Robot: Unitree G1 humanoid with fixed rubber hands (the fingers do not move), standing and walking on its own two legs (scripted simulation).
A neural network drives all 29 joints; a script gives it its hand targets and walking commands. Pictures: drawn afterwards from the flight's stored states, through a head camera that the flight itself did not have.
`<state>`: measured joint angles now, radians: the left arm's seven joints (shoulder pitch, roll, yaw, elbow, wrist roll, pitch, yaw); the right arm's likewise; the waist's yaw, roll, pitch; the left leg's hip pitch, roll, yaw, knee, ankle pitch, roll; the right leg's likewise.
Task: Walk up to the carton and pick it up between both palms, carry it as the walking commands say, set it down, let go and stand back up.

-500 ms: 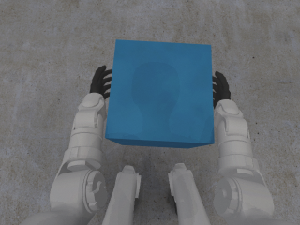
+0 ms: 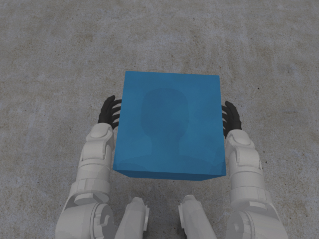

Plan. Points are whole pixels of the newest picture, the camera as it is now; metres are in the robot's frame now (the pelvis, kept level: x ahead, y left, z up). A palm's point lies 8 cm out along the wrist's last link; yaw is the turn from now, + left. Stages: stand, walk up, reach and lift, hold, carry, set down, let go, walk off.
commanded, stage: reach and lift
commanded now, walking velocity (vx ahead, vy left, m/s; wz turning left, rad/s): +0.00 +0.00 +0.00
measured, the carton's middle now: (168, 133) +0.40 -0.02 -0.12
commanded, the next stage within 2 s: none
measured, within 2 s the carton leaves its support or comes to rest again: neither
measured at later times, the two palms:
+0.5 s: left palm (96, 122) +0.38 +0.15 +0.03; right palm (245, 129) +0.36 -0.18 +0.02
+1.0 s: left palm (81, 120) +0.36 +0.15 +0.10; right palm (262, 126) +0.34 -0.18 +0.09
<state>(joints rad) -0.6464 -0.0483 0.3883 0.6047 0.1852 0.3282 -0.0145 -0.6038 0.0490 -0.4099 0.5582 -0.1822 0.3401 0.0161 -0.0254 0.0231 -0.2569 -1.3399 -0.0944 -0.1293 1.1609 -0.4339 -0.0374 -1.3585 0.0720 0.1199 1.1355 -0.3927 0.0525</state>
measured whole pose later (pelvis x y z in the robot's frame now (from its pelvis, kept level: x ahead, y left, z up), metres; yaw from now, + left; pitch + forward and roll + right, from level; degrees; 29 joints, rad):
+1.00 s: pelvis +0.03 +0.00 +0.10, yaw +0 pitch +11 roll +0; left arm -0.38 -0.11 0.35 0.46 0.26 0.45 -0.07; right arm -0.35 0.12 -0.36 0.42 -0.27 0.46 0.06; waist -0.03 0.01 -0.09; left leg -0.51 -0.05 -0.14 0.56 -0.25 -0.02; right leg -0.53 0.04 0.13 0.54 -0.21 0.03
